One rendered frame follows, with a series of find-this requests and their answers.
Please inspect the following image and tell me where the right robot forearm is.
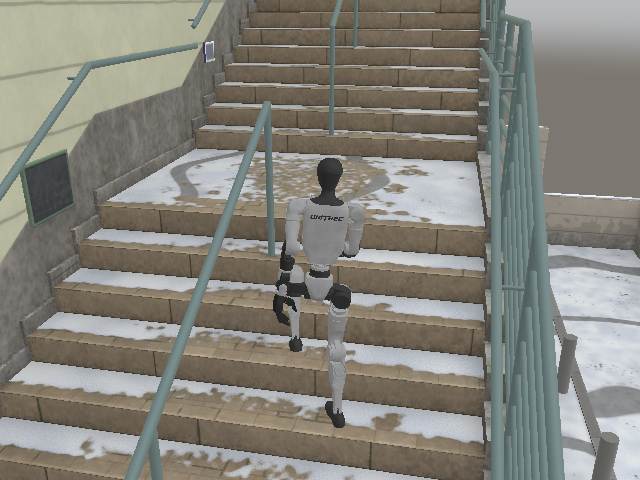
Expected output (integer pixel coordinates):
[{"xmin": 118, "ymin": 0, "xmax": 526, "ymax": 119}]
[{"xmin": 340, "ymin": 245, "xmax": 360, "ymax": 258}]

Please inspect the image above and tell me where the left robot upper arm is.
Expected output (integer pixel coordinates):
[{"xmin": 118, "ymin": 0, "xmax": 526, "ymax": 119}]
[{"xmin": 285, "ymin": 199, "xmax": 307, "ymax": 256}]

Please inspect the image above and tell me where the left robot thigh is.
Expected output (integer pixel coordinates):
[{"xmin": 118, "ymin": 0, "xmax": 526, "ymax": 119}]
[{"xmin": 286, "ymin": 265, "xmax": 305, "ymax": 297}]

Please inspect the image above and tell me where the robot right shin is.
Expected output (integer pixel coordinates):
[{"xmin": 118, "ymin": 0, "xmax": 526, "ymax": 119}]
[{"xmin": 328, "ymin": 344, "xmax": 346, "ymax": 414}]

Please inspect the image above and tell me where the left robot forearm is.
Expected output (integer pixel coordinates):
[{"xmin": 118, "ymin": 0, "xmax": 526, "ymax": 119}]
[{"xmin": 275, "ymin": 240, "xmax": 295, "ymax": 296}]

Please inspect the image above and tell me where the left robot hand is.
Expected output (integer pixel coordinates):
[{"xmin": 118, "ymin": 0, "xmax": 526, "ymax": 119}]
[{"xmin": 273, "ymin": 294, "xmax": 297, "ymax": 326}]

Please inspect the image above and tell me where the right robot upper arm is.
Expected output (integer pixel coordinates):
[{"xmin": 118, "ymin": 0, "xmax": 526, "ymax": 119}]
[{"xmin": 343, "ymin": 202, "xmax": 365, "ymax": 255}]

